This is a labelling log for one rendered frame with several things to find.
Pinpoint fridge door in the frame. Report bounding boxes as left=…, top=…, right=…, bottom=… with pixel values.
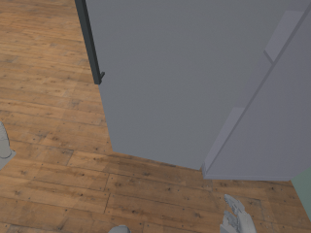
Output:
left=86, top=0, right=292, bottom=171

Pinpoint right robot hand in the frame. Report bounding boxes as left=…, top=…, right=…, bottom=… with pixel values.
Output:
left=220, top=194, right=258, bottom=233

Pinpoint handle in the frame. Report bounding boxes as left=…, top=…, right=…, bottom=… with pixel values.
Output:
left=74, top=0, right=105, bottom=85

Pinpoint left robot hand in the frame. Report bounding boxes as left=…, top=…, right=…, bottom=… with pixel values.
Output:
left=0, top=121, right=17, bottom=170

